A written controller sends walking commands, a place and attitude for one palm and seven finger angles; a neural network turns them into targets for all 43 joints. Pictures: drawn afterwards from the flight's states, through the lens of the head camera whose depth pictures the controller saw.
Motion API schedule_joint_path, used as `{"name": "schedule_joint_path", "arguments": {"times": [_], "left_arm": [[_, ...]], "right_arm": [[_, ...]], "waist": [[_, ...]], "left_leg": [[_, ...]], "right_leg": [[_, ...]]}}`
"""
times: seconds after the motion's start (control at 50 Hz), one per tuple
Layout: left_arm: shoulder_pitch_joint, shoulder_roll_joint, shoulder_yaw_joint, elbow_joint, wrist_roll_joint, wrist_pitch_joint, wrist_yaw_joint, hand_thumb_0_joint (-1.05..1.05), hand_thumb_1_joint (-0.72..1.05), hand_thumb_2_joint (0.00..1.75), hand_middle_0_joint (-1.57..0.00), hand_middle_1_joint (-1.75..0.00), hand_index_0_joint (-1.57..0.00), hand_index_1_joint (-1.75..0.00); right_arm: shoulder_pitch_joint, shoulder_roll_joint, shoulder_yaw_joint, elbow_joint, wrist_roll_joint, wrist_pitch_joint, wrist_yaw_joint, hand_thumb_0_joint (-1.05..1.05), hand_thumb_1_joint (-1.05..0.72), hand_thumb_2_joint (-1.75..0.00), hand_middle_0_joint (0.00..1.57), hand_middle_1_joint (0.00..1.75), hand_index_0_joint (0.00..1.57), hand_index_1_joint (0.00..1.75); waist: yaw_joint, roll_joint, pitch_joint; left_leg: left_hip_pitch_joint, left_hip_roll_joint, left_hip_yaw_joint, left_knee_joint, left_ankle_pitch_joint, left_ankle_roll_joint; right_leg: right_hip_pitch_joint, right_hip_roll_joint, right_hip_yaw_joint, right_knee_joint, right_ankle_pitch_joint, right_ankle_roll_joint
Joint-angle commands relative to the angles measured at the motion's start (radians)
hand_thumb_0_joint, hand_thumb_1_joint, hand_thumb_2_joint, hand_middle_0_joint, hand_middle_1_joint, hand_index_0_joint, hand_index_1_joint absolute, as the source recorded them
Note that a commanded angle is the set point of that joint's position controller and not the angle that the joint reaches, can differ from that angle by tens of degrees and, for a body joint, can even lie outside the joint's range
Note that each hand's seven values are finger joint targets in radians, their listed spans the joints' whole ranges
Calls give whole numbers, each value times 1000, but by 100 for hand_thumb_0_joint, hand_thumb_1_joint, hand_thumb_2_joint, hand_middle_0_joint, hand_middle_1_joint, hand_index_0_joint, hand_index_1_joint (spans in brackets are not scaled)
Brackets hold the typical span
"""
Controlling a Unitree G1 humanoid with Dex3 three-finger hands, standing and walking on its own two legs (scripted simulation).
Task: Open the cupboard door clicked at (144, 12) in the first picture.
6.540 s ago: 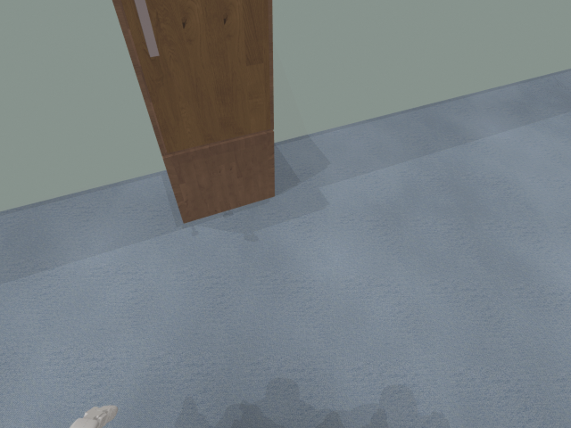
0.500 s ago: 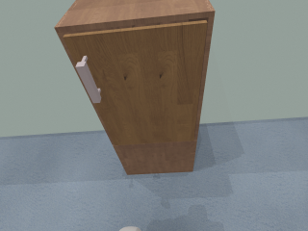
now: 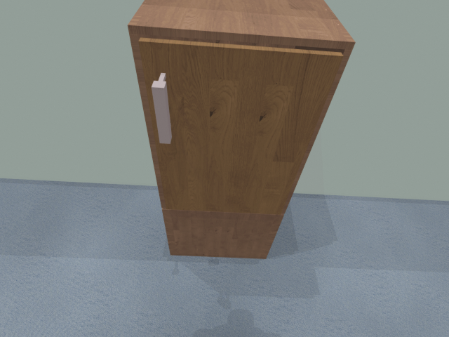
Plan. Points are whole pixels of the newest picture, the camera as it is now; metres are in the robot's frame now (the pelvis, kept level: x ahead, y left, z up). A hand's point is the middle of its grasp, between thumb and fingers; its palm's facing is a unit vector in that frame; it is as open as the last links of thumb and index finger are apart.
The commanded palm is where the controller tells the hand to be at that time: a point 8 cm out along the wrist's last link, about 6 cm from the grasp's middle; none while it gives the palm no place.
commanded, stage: come to a stop and stand still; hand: left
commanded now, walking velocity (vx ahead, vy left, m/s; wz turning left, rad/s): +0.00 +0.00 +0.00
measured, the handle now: (164, 109) +0.56 +0.18 +0.10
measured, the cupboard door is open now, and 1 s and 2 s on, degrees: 0 0 0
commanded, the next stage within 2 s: look again from close up in 0.50 s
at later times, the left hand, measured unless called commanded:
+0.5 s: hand out of the picture +0.05 +0.14 -0.18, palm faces +0.07 -0.97 -0.21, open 7.2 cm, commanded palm none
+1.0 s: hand out of the picture +0.01 +0.16 -0.18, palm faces +0.02 -0.98 -0.19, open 7.4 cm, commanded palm none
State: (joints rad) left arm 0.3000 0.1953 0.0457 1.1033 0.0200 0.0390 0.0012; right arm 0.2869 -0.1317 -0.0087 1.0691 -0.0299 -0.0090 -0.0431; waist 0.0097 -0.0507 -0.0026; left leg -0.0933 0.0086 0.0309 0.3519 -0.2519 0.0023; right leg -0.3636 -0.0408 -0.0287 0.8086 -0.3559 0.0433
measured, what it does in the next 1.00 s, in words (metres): steps on the spot: right foot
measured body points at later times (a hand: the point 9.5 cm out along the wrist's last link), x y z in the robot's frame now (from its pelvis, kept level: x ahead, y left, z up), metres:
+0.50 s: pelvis +0.02 -0.04 +0.00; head +0.03 -0.04 +0.44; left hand +0.05 +0.19 -0.16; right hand +0.02 -0.25 -0.17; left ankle -0.01 +0.10 -0.75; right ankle +0.01 -0.12 -0.75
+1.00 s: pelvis +0.01 +0.00 -0.01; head +0.02 -0.01 +0.44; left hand +0.01 +0.21 -0.16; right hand +0.01 -0.22 -0.17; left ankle +0.00 +0.10 -0.75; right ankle +0.01 -0.12 -0.75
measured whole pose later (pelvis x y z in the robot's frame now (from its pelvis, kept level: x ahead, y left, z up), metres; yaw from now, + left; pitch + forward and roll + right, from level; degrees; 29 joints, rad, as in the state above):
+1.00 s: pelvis +0.01 +0.00 -0.01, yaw +0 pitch -1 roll +0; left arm 0.30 0.13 -0.01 1.11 0.01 -0.02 0.03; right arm 0.31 -0.15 0.02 1.09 -0.02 -0.02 -0.02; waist 0.00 0.02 0.02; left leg -0.17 0.00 0.09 0.46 -0.28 0.02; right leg -0.21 -0.04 -0.06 0.50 -0.27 0.00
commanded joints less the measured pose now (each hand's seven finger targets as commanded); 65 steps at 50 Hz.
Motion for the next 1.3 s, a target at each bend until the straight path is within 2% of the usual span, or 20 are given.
{"name": "schedule_joint_path", "arguments": {"times": [0.0, 0.08, 0.14, 0.18, 0.28, 0.38, 0.56, 0.58, 0.6, 0.64, 0.7, 0.76, 0.8, 1.16, 1.18, 1.2, 1.22, 1.24, 1.26, 1.28], "left_arm": [[-59, 26, 4, -69, -7, -15, 1, 0, 90, 90, -20, -30, -20, -30], [-2, 24, 5, -43, -13, -36, 7, 0, 90, 90, -20, -30, -20, -30], [56, 118, 12, -2, -10, -61, 27, 0, 90, 90, -20, -30, -20, -30], [34, 116, 10, 0, -10, -65, 31, 0, 90, 90, -20, -30, -20, -30], [-54, 66, -5, -11, -14, -55, 38, 0, 90, 90, -20, -30, -20, -30], [-70, 46, -9, -15, -17, -43, 35, 0, 90, 90, -20, -30, -20, -30], [-3, 44, -21, 11, -16, -54, 37, 0, 90, 90, -20, -30, -20, -30], [110, 81, -19, 46, 0, -81, 80, 0, 90, 90, -20, -30, -20, -30], [90, 125, -11, -2, 0, -95, 73, 0, 90, 90, -20, -30, -20, -30], [15, 99, -21, -20, 1, -98, 57, 0, 90, 90, -20, -30, -20, -30], [11, 43, -31, -31, -10, -89, 49, 0, 90, 90, -20, -30, -20, -30], [25, 29, -36, -28, -6, -70, 41, 0, 90, 90, -20, -30, -20, -30], [45, 24, -41, -21, -7, -67, 35, 0, 90, 90, -20, -30, -20, -30], [45, 38, -41, -12, -9, -64, 35, 0, 90, 90, -20, -30, -20, -30], [121, 66, -41, 26, 1, -74, 74, 0, 90, 90, -20, -30, -20, -30], [-630, 282, 68, -1553, -202, -295, 70, 0, 88, 89, -20, -32, -20, -32], [-205, 227, 80, -1288, -115, -231, 116, 0, 85, 88, -20, -33, -20, -33], [-159, 152, 41, -1175, -132, -177, 165, 0, 83, 87, -21, -34, -21, -34], [130, -89, -102, -989, -138, -76, 163, 0, 81, 86, -21, -36, -21, -36], [-14, -78, -110, -1189, -183, -100, 139, 0, 78, 85, -21, -37, -21, -37]], "right_arm": [[73, -175, -42, -7, 2, -10, -21, 0, -90, -90, 20, 30, 20, 30], [51, -170, -51, 10, 9, -7, -15, 0, -90, -90, 20, 30, 20, 30], [70, -65, -27, 8, 27, -9, 0, 0, -90, -90, 20, 30, 20, 30], [61, -57, -28, 17, 21, 7, -5, 0, -90, -90, 20, 30, 20, 30], [92, -41, -23, 66, 20, 19, -3, 0, -90, -90, 20, 30, 20, 30], [74, -63, -19, 88, 15, 10, 1, 0, -90, -90, 20, 30, 20, 30], [57, -70, -14, 80, 19, 0, -4, 0, -90, -90, 20, 30, 20, 30], [-50, -128, -19, 5, 25, -16, 8, 0, -90, -90, 20, 30, 20, 30], [5, -60, -12, -36, 25, -4, 15, 0, -90, -90, 20, 30, 20, 30], [43, -37, -10, -21, 21, -1, 22, 0, -90, -90, 20, 30, 20, 30], [108, -87, -6, -18, 13, -19, 23, 0, -90, -90, 20, 30, 20, 30], [51, -94, 3, -35, 11, -22, 19, 0, -90, -90, 20, 30, 20, 30], [50, -97, 4, -44, 13, -21, 17, 0, -90, -90, 20, 30, 20, 30], [81, -100, 11, 19, 16, -35, 10, 0, -90, -90, 20, 30, 20, 30], [-21, -145, -4, -43, 30, -31, 20, 0, -90, -90, 20, 30, 20, 30], [1, -306, -22, -387, 73, -190, -25, 0, -90, -90, 20, 30, 20, 30], [-97, -208, 6, -321, 66, -279, -57, 0, -90, -90, 20, 30, 20, 30], [-73, -210, -14, -260, 68, -305, -54, 0, -90, -90, 20, 30, 20, 30], [-47, -161, -17, -256, 83, -305, -43, 0, -90, -90, 20, 30, 20, 30], [-75, -209, -20, -328, 92, -316, -41, 0, -90, -90, 20, 30, 20, 30]], "waist": [[-35, 206, 78], [-2, 210, 11], [2, -69, -52], [5, -171, -40], [-26, -63, 26], [-16, 79, 110], [-9, 50, 48], [37, 24, 87], [-14, 4, -10], [-40, 63, -17], [-47, 37, -20], [-14, 144, 108], [-8, 75, 138], [0, 55, 74], [34, -59, 76], [-98, 144, -440], [-3, 290, -397], [-26, 272, -294], [-34, 168, -153], [-44, 101, -34]], "left_leg": [[21, 265, -153, -58, 568, 134], [-1, 208, -122, 48, 512, 86], [-225, 72, -1, 150, 8, -23], [-194, 63, 7, 227, -193, -33], [-128, 81, -1, 169, -75, -28], [-81, 127, -24, 28, 141, -16], [-32, 125, -9, 1, 177, -12], [-171, 99, 53, 258, 107, -29], [-208, 73, -1, 289, -159, -6], [-118, 70, 22, 219, -114, -9], [-81, 107, -37, 95, 98, 17], [-182, 116, -70, 20, 53, 31], [-206, 108, -78, -13, -20, 37], [-130, 101, -51, -13, 130, 43], [-171, 127, -16, 190, 226, 9], [76, 3, -27, 80, 305, 24], [117, 38, -7, 68, 452, 20], [19, 43, -16, 76, 361, -15], [-59, 51, -32, 60, 275, -3], [-127, 43, -57, 69, 197, 1]], "right_leg": [[-56, -18, 9, -63, -38, -1], [146, 5, -35, -370, 155, -14], [413, -218, 162, -422, 674, -100], [345, -239, 175, -455, 714, -170], [234, -184, 97, -458, 550, -172], [142, -78, 44, -486, 248, -81], [223, -82, 45, -483, 379, -75], [223, -154, 138, -439, 910, -14], [291, -219, 175, -433, 853, -75], [196, -185, 110, -455, 567, -153], [154, -77, 53, -385, 278, -106], [129, -47, 47, -386, 123, -91], [119, -42, 54, -400, 79, -87], [176, -63, 47, -380, 232, -77], [155, -115, 94, -391, 560, -62], [252, -7, 22, -311, 482, -74], [211, 27, 11, -276, 305, -92], [154, 20, -29, -266, 188, -78], [86, 17, -51, -291, 160, -64], [68, 14, -63, -301, 179, -59]]}}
